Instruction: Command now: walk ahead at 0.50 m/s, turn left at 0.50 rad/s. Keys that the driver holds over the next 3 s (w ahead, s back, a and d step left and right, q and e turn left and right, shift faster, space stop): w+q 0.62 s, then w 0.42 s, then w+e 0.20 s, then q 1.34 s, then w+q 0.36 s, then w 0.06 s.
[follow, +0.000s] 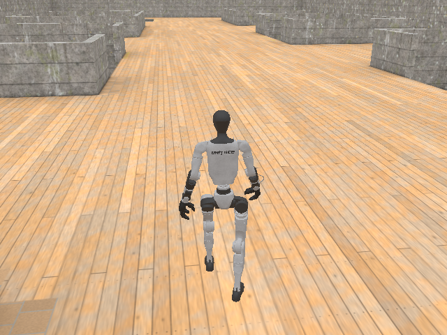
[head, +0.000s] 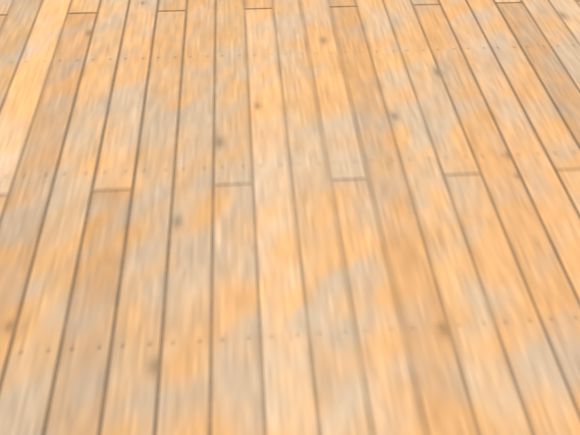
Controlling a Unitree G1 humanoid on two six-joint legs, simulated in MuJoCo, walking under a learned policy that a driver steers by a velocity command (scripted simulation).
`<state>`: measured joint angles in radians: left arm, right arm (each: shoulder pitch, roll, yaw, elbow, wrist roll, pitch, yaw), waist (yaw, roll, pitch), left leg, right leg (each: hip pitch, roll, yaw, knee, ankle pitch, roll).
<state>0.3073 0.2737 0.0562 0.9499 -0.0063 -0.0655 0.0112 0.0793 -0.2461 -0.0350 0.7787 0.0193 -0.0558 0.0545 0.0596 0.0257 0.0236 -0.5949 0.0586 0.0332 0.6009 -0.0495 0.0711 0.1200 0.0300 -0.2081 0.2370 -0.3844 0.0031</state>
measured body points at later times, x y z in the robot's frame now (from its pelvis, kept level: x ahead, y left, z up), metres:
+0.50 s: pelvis +0.30 +0.02 +0.00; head +0.33 +0.03 +0.45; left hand +0.46 +0.31 -0.07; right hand +0.41 -0.26 -0.10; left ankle +0.16 +0.10 -0.73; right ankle +0.47 -0.07 -0.72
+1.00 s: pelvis +0.54 +0.12 +0.00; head +0.57 +0.14 +0.45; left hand +0.38 +0.36 -0.13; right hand +0.86 +0.04 -0.06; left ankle +0.61 +0.28 -0.72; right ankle +0.47 -0.07 -0.72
